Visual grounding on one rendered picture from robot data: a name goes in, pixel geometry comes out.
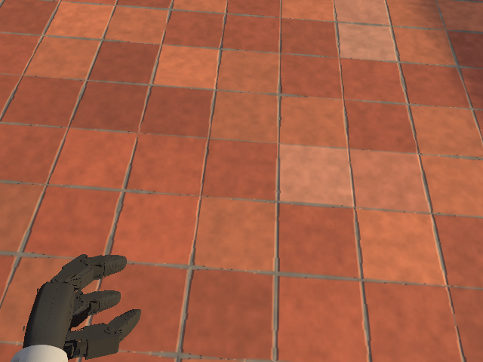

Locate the left robot hand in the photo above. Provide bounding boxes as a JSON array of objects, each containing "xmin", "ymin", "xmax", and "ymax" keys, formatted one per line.
[{"xmin": 23, "ymin": 254, "xmax": 141, "ymax": 360}]

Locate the left robot forearm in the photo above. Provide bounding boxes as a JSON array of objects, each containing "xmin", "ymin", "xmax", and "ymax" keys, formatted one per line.
[{"xmin": 11, "ymin": 345, "xmax": 68, "ymax": 362}]

